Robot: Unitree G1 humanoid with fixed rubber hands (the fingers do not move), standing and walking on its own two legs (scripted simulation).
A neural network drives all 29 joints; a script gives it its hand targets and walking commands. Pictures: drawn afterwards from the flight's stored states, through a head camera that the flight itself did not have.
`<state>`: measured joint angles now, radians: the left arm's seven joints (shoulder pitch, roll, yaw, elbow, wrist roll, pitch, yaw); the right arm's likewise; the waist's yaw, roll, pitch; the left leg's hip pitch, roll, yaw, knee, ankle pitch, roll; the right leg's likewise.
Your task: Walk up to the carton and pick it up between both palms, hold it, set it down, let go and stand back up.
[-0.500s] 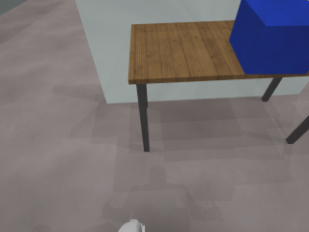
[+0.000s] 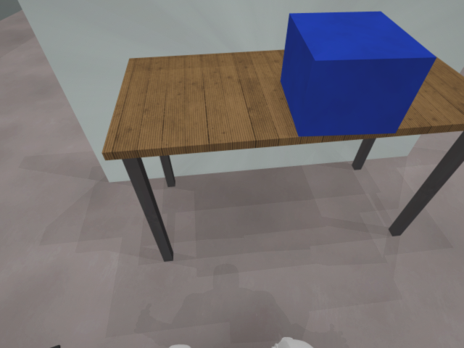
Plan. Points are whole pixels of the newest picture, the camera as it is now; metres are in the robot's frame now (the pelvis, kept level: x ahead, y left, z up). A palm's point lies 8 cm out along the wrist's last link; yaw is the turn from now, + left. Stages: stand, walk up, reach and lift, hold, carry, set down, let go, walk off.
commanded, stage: walk up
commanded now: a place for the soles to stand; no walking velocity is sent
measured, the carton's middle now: (341, 71) +0.80 -0.30 +0.09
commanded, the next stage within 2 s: none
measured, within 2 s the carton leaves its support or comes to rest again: neither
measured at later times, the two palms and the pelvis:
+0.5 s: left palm (129, 340) +0.19 +0.21 -0.08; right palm out of the picture +0.16 -0.49 -0.05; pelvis +0.10 -0.13 +0.01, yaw +2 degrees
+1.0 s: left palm (196, 323) +0.21 +0.09 -0.08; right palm out of the picture +0.33 -0.54 -0.09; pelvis +0.18 -0.24 +0.01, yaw +4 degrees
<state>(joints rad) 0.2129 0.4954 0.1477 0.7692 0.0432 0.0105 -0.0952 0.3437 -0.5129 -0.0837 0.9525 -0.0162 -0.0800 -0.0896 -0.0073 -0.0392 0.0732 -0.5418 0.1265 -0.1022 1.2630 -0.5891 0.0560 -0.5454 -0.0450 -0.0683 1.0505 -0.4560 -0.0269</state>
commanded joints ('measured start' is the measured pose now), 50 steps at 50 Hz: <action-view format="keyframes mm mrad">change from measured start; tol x32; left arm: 1 74 256 72 -75 3 -31 48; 30 375 263 93 73 10 -8 39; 50 14 166 -57 131 -54 -105 162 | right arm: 1 -12 -225 -32 -73 24 -46 -5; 14 342 -309 -99 -30 -6 -49 -19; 50 -195 -149 -40 -99 28 47 80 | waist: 1 52 -85 2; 10 25 -173 -31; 14 -167 317 -266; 18 -18 -42 -7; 27 49 258 -10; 31 168 -316 55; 50 0 109 -276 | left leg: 1 -363 -9 61 64 128 6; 12 391 -116 249 -555 326 24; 14 784 274 -366 -732 403 202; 15 784 426 -665 -861 152 328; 19 126 352 -328 -873 79 256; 27 -105 192 -66 -790 -301 146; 31 -535 -120 16 209 -99 -19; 50 320 74 -146 -474 677 163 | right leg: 1 322 -264 585 -621 17 -159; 10 176 -256 339 -532 494 -209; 13 -105 -71 75 -47 633 -52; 15 -362 27 168 313 -98 70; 17 -352 -67 241 431 -93 56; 29 433 52 -40 -222 -57 -12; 32 229 -364 985 -894 -552 -215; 40 72 -315 422 -489 516 -210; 50 124 -49 104 -184 324 43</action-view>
